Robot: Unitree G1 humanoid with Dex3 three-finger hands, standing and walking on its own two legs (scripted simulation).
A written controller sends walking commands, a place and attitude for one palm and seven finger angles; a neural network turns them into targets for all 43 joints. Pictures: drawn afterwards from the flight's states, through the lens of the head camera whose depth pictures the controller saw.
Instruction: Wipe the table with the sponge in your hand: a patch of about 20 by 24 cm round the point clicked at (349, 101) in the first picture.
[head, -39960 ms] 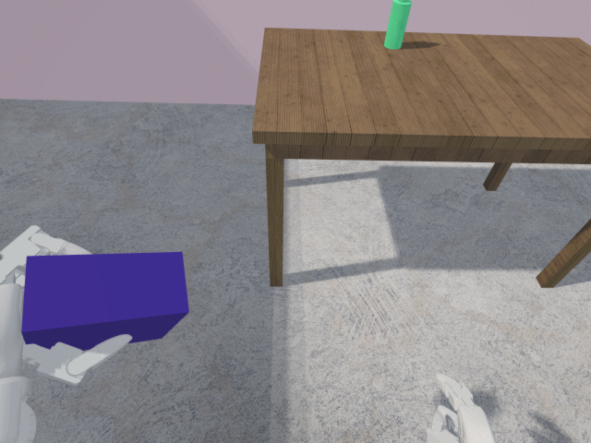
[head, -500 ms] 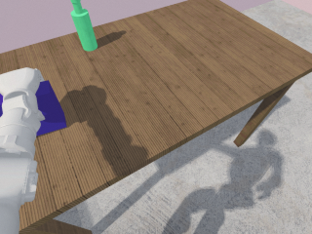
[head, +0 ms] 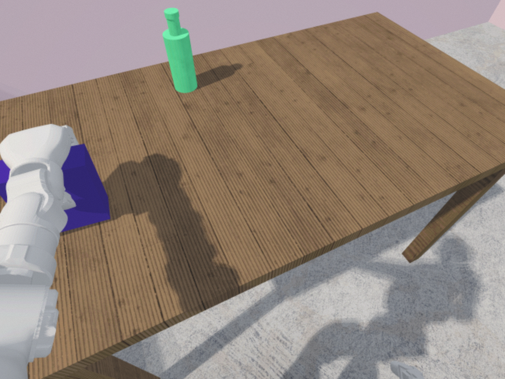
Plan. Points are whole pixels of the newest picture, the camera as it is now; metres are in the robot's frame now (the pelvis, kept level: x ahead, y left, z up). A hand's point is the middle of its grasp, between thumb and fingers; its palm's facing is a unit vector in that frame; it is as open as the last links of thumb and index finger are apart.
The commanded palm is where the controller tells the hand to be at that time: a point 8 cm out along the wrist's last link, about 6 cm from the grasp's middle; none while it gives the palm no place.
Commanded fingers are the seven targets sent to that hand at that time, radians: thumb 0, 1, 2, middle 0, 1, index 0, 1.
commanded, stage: slide back across to the first lane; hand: left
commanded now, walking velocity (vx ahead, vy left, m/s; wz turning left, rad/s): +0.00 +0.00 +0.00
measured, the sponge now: (64, 200) +0.39 +0.36 +0.03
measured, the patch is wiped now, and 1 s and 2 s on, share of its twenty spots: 0.95 0.95 0.95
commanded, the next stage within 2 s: wipe back along the first lane in 0.02 s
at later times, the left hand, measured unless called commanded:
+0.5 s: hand (47, 192) +0.37 +0.35 +0.08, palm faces -0.05 -0.01 -1.00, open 10.5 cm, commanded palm +0.34 +0.34 +0.13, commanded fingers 0.00 0.10 1.30 -1.20 -1.60 -1.20 -1.60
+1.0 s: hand (53, 217) +0.32 +0.33 +0.08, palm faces +0.00 -0.04 -1.00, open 10.5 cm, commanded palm +0.29 +0.31 +0.12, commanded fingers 0.00 0.10 1.30 -1.20 -1.60 -1.20 -1.60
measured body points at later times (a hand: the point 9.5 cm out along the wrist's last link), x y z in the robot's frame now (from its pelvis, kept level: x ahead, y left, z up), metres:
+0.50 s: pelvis +0.00 +0.00 +0.00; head +0.05 -0.01 +0.45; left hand +0.36 +0.35 +0.14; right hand +0.14 -0.25 -0.13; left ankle -0.06 +0.06 -0.74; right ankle -0.01 -0.13 -0.74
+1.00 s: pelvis -0.01 -0.01 +0.00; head +0.01 -0.03 +0.45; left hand +0.32 +0.32 +0.13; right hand +0.17 -0.25 -0.11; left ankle -0.06 +0.05 -0.74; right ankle -0.01 -0.13 -0.74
